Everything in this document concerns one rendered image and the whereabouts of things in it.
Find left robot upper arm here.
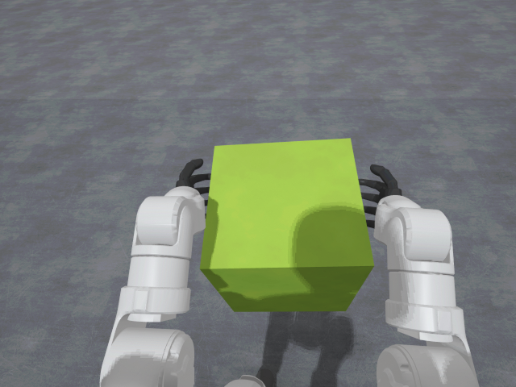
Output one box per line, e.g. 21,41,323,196
101,327,194,387

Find carton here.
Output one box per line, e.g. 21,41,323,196
200,138,374,312

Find robot right hand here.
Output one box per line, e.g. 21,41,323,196
358,164,402,228

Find robot left foot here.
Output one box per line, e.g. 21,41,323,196
256,368,275,387

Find robot left forearm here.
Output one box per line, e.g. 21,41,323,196
100,186,206,387

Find robot left hand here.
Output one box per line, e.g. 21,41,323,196
176,159,211,217

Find right robot upper arm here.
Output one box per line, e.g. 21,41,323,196
377,344,478,387

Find robot right forearm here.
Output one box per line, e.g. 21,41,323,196
373,195,479,387

